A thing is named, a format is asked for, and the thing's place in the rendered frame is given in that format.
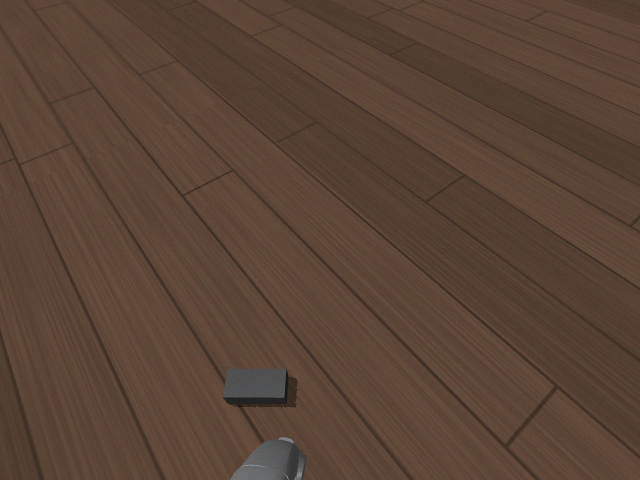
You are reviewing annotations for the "carton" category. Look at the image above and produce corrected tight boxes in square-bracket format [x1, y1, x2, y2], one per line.
[223, 369, 288, 404]

